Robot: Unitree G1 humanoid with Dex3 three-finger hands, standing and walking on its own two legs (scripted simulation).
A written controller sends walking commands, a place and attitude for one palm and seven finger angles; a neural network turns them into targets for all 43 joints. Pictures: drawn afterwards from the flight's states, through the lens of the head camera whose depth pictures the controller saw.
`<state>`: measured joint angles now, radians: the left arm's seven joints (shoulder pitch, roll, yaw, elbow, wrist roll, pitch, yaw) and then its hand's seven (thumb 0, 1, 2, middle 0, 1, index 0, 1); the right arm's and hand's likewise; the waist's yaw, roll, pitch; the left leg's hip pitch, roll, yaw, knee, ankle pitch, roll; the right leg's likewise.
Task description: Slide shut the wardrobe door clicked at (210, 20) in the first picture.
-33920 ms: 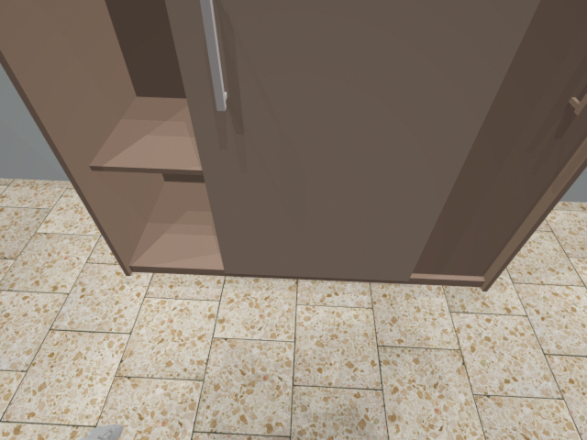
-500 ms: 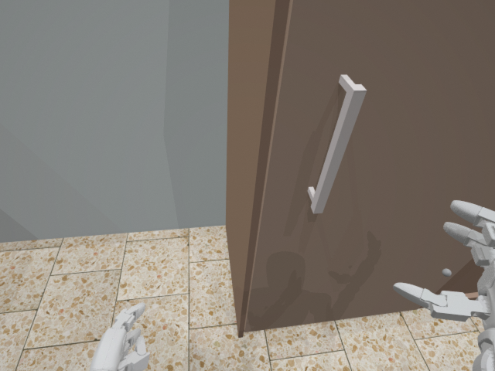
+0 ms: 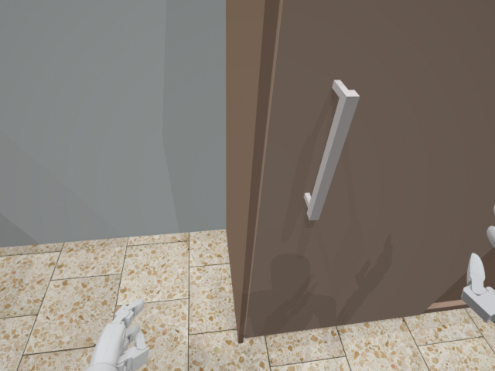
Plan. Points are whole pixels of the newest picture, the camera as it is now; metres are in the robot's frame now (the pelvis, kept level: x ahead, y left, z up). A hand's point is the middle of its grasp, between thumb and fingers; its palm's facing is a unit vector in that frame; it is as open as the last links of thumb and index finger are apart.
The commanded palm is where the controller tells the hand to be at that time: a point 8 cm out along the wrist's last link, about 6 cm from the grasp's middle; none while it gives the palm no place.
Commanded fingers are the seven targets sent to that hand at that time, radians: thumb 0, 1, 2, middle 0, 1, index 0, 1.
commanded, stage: draw the hand back to the body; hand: right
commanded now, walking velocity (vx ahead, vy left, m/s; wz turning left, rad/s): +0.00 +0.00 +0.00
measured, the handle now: (324, 158) +0.41 -0.13 +0.17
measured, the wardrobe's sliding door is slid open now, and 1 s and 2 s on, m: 0.00 0.00 0.00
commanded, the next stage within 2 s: step back with the hand held close in 0.28 s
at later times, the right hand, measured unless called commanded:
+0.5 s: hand (476, 278) +0.19 -0.26 +0.17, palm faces +0.48 +0.79 -0.38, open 7.4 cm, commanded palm +0.13 -0.29 +0.17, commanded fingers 0.00 -0.90 -0.90 0.20 0.30 0.20 0.30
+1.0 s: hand out of the picture +0.15 -0.28 +0.15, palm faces +0.42 +0.79 -0.45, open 7.4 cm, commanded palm +0.09 -0.31 +0.17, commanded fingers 0.00 -0.90 -0.90 0.20 0.30 0.20 0.30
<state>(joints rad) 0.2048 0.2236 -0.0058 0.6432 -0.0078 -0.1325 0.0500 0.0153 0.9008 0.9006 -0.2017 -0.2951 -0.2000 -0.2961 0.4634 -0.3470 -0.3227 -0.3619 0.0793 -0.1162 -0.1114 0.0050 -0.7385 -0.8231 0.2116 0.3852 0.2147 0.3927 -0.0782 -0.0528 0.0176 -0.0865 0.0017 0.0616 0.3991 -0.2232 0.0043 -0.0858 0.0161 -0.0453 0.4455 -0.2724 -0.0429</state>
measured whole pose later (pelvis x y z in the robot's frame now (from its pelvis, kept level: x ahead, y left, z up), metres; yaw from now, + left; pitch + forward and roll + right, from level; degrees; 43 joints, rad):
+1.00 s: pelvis -0.06 -0.02 -0.02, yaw +2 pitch +0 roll +1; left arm 0.22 0.21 0.00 0.56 -0.01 -0.07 0.06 0.01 0.90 0.90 -0.20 -0.30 -0.20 -0.30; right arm 0.52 -0.40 -0.42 -0.49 0.03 -0.22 -0.14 0.01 -0.88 -0.89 0.21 0.30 0.21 0.31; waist -0.02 0.01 0.03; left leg -0.37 0.01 0.02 0.56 -0.20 -0.02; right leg -0.36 0.02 -0.09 0.61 -0.26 -0.08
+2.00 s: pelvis -0.25 -0.01 -0.01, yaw +2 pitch -1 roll +2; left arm 0.24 0.17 -0.01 0.65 0.00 -0.11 0.05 0.01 0.90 0.90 -0.21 -0.30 -0.20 -0.30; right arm 0.53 -0.42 -0.42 -0.51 0.03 -0.22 -0.15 0.01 -0.88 -0.89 0.21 0.30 0.21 0.31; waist -0.01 0.02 0.00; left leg -0.27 -0.04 0.02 0.51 -0.22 0.03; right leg -0.42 -0.02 0.02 0.73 -0.34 0.01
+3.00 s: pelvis -0.29 -0.05 -0.01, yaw -2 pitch -1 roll +1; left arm 0.28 0.18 -0.01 0.95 0.03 0.02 0.01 0.01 0.90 0.90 -0.20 -0.29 -0.20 -0.30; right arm 0.30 -0.19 -0.04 0.93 -0.02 0.05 -0.02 -0.02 -1.01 -0.89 0.20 0.30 0.21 0.30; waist 0.01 0.05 0.05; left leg -0.27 0.00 0.04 0.50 -0.21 0.00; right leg -0.30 0.02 -0.02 0.55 -0.24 -0.04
